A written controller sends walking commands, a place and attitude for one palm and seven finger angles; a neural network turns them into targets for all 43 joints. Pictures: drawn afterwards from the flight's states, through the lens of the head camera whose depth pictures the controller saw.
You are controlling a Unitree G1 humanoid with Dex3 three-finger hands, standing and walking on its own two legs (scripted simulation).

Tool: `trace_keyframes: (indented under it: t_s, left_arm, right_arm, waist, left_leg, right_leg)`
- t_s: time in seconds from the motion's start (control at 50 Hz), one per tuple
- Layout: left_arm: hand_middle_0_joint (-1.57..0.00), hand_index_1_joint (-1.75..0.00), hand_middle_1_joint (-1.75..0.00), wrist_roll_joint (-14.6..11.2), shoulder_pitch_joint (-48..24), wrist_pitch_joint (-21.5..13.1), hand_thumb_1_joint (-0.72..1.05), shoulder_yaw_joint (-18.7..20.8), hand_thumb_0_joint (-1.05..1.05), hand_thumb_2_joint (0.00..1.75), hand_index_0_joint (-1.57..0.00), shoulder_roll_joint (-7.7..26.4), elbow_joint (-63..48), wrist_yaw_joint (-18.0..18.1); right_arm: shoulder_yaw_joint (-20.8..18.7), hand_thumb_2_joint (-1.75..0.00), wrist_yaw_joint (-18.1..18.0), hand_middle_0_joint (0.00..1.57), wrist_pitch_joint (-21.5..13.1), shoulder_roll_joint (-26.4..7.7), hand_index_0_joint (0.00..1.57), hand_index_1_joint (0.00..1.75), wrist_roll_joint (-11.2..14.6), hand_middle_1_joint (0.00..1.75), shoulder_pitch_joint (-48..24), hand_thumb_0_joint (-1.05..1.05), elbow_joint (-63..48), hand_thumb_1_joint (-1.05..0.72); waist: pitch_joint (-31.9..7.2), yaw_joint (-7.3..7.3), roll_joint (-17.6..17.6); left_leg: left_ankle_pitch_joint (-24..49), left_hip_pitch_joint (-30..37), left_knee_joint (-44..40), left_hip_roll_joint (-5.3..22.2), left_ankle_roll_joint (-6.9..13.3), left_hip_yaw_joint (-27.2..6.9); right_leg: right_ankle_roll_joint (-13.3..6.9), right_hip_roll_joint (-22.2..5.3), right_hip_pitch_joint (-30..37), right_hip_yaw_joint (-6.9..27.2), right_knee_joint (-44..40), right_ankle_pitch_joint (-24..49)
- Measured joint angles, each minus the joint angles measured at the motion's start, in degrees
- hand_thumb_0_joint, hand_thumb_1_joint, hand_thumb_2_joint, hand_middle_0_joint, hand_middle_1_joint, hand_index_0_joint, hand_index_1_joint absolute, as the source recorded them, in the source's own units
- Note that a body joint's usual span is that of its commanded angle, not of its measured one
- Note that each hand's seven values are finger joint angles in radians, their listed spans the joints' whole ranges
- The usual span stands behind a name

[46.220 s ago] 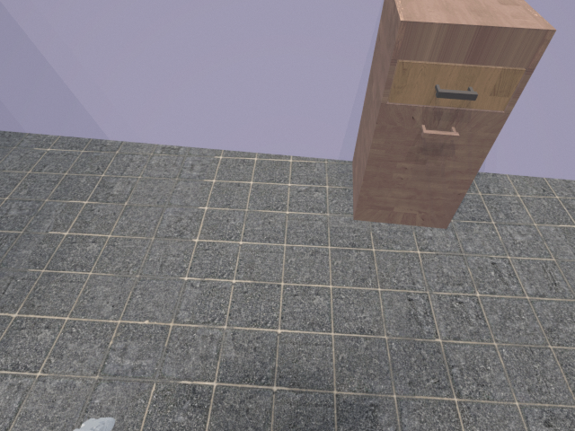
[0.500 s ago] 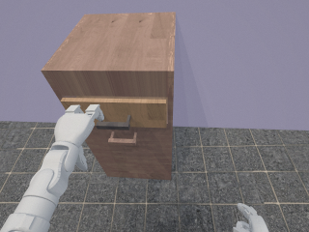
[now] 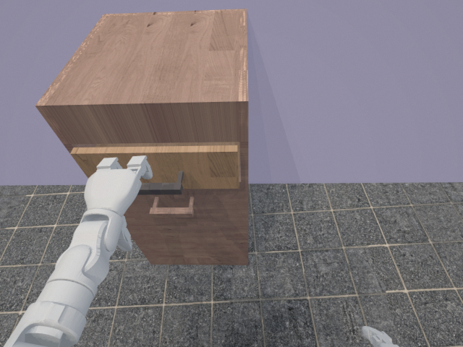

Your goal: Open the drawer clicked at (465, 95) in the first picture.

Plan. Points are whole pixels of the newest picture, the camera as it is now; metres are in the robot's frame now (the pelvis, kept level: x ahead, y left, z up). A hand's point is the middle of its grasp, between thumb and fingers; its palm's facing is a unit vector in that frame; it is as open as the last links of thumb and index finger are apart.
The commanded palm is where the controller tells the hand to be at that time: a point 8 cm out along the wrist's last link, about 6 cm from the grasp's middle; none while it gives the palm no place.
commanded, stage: move the hooked fingers above the handle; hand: left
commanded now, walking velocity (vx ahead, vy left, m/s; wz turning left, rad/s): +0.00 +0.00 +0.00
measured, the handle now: (157, 182) +0.48 +0.22 -0.06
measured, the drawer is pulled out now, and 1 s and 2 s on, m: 0.03 0.03 0.03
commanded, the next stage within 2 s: lower the fingers behind the handle in 1.32 s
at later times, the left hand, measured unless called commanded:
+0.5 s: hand (140, 191) +0.40 +0.23 +0.00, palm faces -0.04 -0.02 -1.00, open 13.8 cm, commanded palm +0.39 +0.22 +0.06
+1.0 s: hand (146, 191) +0.41 +0.22 -0.01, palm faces -0.05 -0.03 -1.00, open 13.8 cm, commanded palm +0.39 +0.22 +0.05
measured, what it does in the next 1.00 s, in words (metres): stands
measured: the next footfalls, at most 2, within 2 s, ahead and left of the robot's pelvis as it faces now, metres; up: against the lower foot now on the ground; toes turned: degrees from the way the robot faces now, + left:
none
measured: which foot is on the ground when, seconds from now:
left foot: down 0.00-1.00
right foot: down 0.00-1.00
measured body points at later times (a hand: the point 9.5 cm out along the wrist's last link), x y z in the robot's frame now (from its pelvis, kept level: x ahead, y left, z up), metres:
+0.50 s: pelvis +0.00 +0.01 -0.01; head +0.06 -0.01 +0.43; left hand +0.40 +0.23 +0.06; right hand +0.07 -0.26 -0.15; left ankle +0.00 +0.12 -0.72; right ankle -0.01 -0.11 -0.72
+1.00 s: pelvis -0.01 +0.01 -0.01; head +0.05 +0.00 +0.43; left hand +0.41 +0.22 +0.05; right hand +0.05 -0.25 -0.15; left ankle +0.00 +0.12 -0.72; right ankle -0.01 -0.11 -0.72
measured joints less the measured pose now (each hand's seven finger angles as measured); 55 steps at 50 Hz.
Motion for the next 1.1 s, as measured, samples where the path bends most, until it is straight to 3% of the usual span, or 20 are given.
trace_keyframes:
  t_s: [0.26, 0.42, 0.52, 0.74, 0.82, 0.92, 1.1]
  left_arm:
    - [-0.32, -1.20, -1.20, 1.95, -9.01, -1.63, -0.49, -1.36, 0.00, 0.31, -0.32, -0.86, 10.96, 2.21]
    - [-0.32, -1.20, -1.20, 3.03, -11.89, -2.21, -0.48, 1.28, 0.00, 0.31, -0.32, -1.07, 15.92, 5.45]
    - [-0.32, -1.20, -1.20, 3.13, -12.98, -1.11, -0.48, 1.11, 0.00, 0.31, -0.32, -0.70, 19.11, 5.92]
    - [-0.32, -1.20, -1.20, 4.69, -17.04, -2.76, -0.48, 1.77, 0.00, 0.31, -0.32, -1.05, 23.32, 9.11]
    - [-0.32, -1.20, -1.20, 4.36, -17.26, -0.98, -0.48, 2.47, 0.00, 0.31, -0.32, -1.36, 23.67, 9.83]
    - [-0.32, -1.20, -1.20, 3.26, -15.95, 0.79, -0.48, 1.38, 0.00, 0.31, -0.32, -1.77, 23.35, 8.20]
    - [-0.32, -1.20, -1.20, 4.27, -14.75, -2.07, -0.48, 0.96, 0.00, 0.31, -0.32, -1.75, 21.98, 8.35]
  right_arm:
    - [-0.37, -0.89, 0.18, 0.20, -0.20, 0.08, 0.21, 0.30, -0.29, 0.30, 1.05, 0.01, -0.11, -0.91]
    - [-0.80, -0.89, 0.67, 0.20, 0.33, 0.27, 0.21, 0.30, -0.57, 0.30, 3.15, 0.01, 0.67, -0.91]
    - [-0.97, -0.89, 0.82, 0.20, 0.58, 0.09, 0.21, 0.30, -0.50, 0.30, 4.61, 0.01, 1.30, -0.91]
    - [-1.52, -0.89, 1.15, 0.20, 0.11, -0.02, 0.21, 0.30, -1.14, 0.30, 5.46, 0.01, 2.36, -0.91]
    - [-1.72, -0.89, 1.55, 0.20, 0.46, 0.00, 0.21, 0.30, -1.11, 0.30, 5.55, 0.01, 2.19, -0.91]
    - [-1.34, -0.89, 1.47, 0.20, 0.87, 0.12, 0.21, 0.30, -0.68, 0.30, 5.70, 0.01, 1.73, -0.91]
    - [-0.79, -0.89, 0.78, 0.20, 0.30, 0.47, 0.21, 0.30, -0.60, 0.30, 4.50, 0.01, 1.10, -0.91]
  waist:
    - [-1.01, -1.30, -0.44]
    - [-2.19, -2.74, -0.25]
    - [-2.40, -3.30, -0.11]
    - [-3.08, -4.73, -0.37]
    - [-3.51, -4.78, -0.07]
    - [-3.45, -4.46, 0.25]
    - [-2.97, -3.95, -0.31]
  left_leg:
    - [-0.97, -5.18, 3.57, -0.08, 0.33, -0.35]
    - [-1.70, -8.04, 5.20, 0.37, 0.53, 0.39]
    - [-1.85, -9.02, 5.63, 0.44, 0.68, 0.54]
    - [-2.61, -13.17, 8.45, 0.58, 0.88, 0.32]
    - [-2.71, -13.18, 8.41, 0.78, 0.95, 0.75]
    - [-2.38, -11.36, 7.08, 0.74, 1.05, 1.05]
    - [-2.12, -10.42, 6.68, 0.49, 0.92, 0.47]
  right_leg:
    - [0.24, -0.17, -4.64, -0.28, 2.72, -0.63]
    - [0.42, 0.23, -7.65, 0.50, 3.90, -0.76]
    - [0.57, 0.30, -8.59, 0.67, 4.11, -0.72]
    - [0.68, 0.37, -12.37, 0.50, 6.25, -1.17]
    - [0.77, 0.58, -12.53, 0.95, 6.09, -0.99]
    - [0.90, 0.58, -10.85, 1.25, 4.86, -0.61]
    - [0.78, 0.36, -9.70, 0.68, 4.56, -0.67]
